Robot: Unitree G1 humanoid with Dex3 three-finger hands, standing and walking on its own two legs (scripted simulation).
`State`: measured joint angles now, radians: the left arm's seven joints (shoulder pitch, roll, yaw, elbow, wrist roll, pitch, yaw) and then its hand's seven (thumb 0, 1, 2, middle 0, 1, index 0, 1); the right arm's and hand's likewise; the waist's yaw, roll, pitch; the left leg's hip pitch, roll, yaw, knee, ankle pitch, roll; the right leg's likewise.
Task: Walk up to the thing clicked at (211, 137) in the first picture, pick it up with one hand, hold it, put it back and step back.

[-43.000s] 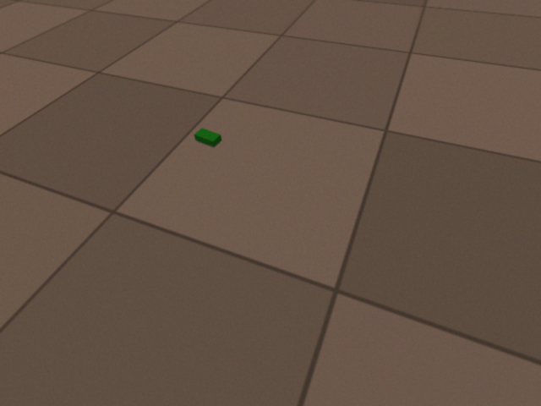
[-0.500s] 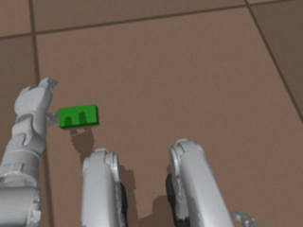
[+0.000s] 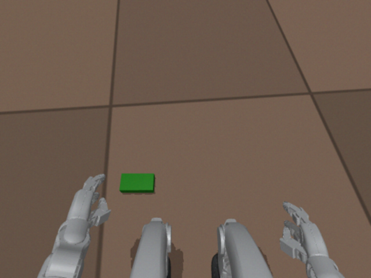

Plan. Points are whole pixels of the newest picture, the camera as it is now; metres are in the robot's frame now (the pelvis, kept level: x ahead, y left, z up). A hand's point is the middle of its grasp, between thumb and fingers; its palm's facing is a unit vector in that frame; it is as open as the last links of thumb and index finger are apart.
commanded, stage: home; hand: left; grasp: from above
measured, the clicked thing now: (137, 183) +0.49 +0.24 -0.56
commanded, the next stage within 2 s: none
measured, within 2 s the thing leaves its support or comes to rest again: neither
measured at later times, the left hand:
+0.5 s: hand (79, 226) +0.22 +0.19 +0.09, palm faces +0.10 -0.97 -0.21, open 7.4 cm
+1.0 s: hand (82, 232) +0.21 +0.18 +0.09, palm faces +0.10 -0.98 -0.19, open 7.4 cm
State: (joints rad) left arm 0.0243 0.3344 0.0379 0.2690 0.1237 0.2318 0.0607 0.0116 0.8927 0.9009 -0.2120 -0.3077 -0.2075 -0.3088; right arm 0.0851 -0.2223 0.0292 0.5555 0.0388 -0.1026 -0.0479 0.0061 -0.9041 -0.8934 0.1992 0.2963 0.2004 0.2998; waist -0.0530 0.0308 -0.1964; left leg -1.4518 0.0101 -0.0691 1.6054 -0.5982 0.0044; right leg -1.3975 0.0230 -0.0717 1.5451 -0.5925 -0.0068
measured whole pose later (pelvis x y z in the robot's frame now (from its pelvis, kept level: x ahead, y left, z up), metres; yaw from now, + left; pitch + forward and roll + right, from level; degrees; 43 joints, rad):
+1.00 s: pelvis +0.06 +0.00 +0.14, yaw +3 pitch +9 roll -3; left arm 0.50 0.22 0.03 -0.10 -0.05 0.43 0.01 0.01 0.90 0.90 -0.20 -0.30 -0.20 -0.30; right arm 0.30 -0.22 0.05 0.54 0.01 -0.25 -0.19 0.01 -0.90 -0.89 0.20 0.30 0.20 0.30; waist -0.04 0.05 -0.17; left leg -0.68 0.01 -0.07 0.99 -0.48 0.00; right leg -0.62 0.02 -0.06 0.92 -0.47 -0.01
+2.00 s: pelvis +0.06 +0.00 +0.14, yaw +3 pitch +9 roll -3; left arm 0.50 0.23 0.03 -0.12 -0.06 0.43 0.01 0.01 0.90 0.90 -0.20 -0.30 -0.20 -0.30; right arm 0.30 -0.22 0.04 0.53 0.00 -0.24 -0.18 0.01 -0.90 -0.89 0.20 0.30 0.20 0.30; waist -0.04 0.05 -0.17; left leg -0.69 0.01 -0.06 1.01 -0.48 0.00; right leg -0.63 0.03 -0.06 0.94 -0.47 -0.01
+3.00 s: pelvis +0.05 +0.01 +0.19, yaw +3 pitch -3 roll -1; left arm 0.21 0.28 0.04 0.93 0.04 0.03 0.03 0.01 0.90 0.90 -0.20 -0.30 -0.20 -0.30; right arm 0.19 -0.28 -0.03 0.98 -0.05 -0.01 -0.03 0.01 -0.90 -0.89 0.20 0.30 0.20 0.30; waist 0.02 0.00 0.04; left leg -0.24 -0.03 -0.02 0.58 -0.28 0.03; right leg -0.21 -0.02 -0.01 0.56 -0.29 0.02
